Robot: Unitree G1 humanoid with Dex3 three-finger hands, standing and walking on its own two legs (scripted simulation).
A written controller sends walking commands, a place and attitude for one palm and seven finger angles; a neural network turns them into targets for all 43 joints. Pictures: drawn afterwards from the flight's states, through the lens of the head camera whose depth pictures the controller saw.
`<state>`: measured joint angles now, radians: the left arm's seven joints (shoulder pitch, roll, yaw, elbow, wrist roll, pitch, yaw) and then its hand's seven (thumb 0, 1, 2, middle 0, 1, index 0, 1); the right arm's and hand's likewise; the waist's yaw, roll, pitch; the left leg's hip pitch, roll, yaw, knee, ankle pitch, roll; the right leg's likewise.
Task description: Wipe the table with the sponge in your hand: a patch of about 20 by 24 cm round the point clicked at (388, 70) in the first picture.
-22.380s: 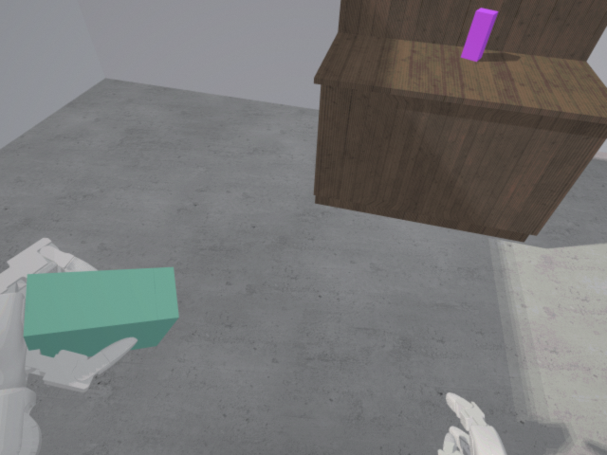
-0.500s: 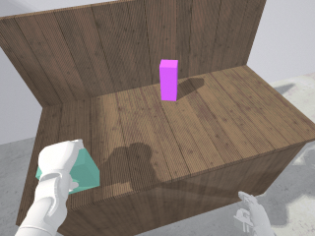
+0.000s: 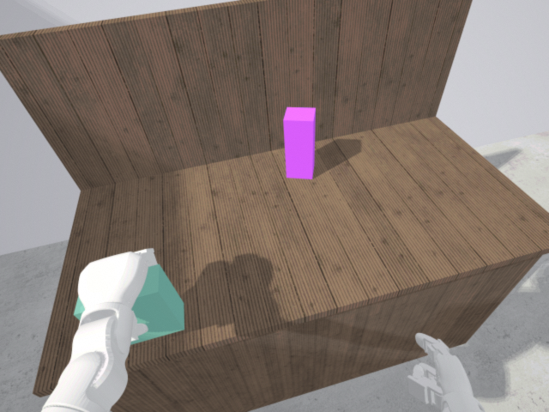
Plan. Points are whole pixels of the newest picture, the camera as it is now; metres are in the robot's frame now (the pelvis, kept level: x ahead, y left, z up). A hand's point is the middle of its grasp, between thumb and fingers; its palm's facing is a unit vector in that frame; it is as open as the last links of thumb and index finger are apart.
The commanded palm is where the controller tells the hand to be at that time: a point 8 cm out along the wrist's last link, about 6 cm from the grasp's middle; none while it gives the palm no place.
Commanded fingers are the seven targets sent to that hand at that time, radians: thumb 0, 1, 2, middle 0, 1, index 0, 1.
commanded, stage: move the sponge above the wiping area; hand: left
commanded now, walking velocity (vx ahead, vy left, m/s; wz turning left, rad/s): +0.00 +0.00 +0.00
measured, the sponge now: (140, 314) +0.24 +0.27 -0.01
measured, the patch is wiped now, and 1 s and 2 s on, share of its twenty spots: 0.00 0.00 0.10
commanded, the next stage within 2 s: lower the sponge onto the table in 0.12 s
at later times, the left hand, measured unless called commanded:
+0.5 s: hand (124, 302) +0.24 +0.28 +0.03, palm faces -0.05 -0.08 -1.00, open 9.3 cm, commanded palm +0.22 +0.28 +0.10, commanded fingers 0.00 0.10 1.30 -1.20 -1.60 -1.20 -1.60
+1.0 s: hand (126, 307) +0.24 +0.28 +0.01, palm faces -0.07 -0.09 -0.99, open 9.4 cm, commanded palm +0.22 +0.28 +0.08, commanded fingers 0.00 0.10 1.30 -1.20 -1.60 -1.20 -1.60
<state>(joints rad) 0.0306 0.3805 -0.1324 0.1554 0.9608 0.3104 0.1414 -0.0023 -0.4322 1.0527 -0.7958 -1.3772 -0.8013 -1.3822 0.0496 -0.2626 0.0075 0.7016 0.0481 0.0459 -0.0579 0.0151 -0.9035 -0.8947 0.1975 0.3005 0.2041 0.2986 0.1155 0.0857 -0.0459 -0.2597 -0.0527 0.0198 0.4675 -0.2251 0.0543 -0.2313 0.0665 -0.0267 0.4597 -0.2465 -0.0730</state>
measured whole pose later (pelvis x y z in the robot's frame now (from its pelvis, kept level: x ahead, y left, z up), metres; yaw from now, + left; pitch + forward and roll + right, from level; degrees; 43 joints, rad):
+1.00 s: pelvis -0.01 +0.00 +0.00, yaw +0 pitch +1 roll +0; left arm 0.02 0.39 -0.09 0.27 0.97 0.27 0.19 0.00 -0.43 1.05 -0.80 -1.38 -0.80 -1.38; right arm 0.07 -0.26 -0.01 0.72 0.05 0.03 -0.07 0.02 -0.90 -0.89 0.20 0.30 0.20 0.30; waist 0.10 0.07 -0.05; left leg -0.29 -0.04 0.02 0.49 -0.22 0.05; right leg -0.26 0.08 -0.02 0.47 -0.24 -0.08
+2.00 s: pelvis -0.01 +0.00 -0.01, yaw +0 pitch +4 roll +0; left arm -0.04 0.34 -0.13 0.41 1.00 0.30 0.28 0.00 -0.43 1.06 -0.78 -1.39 -0.79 -1.40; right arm 0.09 -0.26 -0.01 0.70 0.06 0.09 -0.05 0.01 -0.90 -0.89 0.20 0.30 0.20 0.30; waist 0.08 0.06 -0.09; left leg -0.39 -0.05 0.01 0.57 -0.26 0.05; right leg -0.35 0.07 -0.03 0.55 -0.28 -0.08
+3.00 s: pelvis -0.03 -0.01 -0.04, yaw -2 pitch +15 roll -2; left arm -0.58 0.60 0.06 1.05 1.02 0.07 0.26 0.01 -0.53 1.15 -0.84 -1.35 -0.85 -1.37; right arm 0.27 -0.30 -0.01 0.72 0.09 0.08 -0.05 0.01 -0.90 -0.89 0.20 0.30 0.20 0.30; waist -0.03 0.06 -0.14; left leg -0.75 0.00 -0.01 0.81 -0.32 0.04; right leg -0.69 0.13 -0.06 0.72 -0.30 -0.09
